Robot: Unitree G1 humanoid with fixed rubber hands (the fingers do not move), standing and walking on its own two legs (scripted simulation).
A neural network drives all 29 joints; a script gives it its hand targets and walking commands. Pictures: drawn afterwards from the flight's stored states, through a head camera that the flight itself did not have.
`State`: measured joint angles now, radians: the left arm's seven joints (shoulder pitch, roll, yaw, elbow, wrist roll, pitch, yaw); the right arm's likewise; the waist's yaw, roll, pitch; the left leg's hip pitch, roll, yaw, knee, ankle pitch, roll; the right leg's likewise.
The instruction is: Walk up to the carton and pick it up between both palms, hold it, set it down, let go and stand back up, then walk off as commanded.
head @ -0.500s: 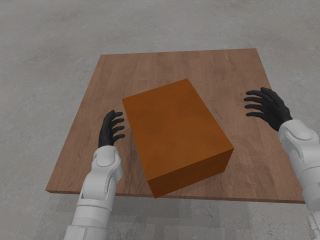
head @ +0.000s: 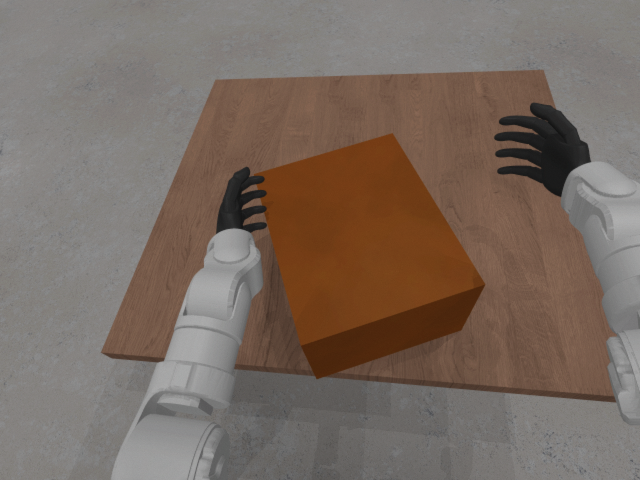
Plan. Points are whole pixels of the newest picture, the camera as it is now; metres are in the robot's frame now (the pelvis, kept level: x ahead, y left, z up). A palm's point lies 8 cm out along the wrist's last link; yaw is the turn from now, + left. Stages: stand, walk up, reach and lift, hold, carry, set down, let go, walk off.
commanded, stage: reach and lift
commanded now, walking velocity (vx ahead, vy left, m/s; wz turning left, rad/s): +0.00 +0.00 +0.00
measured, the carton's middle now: (356, 251) +0.46 +0.03 -0.06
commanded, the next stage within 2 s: none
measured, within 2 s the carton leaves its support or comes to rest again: neither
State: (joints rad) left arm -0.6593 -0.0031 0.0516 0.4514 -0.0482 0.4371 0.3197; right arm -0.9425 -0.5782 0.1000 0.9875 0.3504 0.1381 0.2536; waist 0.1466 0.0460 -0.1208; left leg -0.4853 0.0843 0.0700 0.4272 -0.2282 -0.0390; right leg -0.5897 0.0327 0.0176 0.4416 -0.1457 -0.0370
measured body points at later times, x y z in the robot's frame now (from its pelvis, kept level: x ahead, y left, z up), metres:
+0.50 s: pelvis +0.00 +0.00 -0.01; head +0.13 -0.03 +0.42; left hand +0.42 +0.20 +0.05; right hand +0.49 -0.20 +0.01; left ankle -0.04 +0.16 -0.74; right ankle +0.02 -0.10 -0.74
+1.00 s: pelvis +0.02 +0.00 -0.02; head +0.20 -0.05 +0.40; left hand +0.42 +0.20 -0.04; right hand +0.53 -0.18 -0.04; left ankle -0.04 +0.16 -0.73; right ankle +0.02 -0.10 -0.74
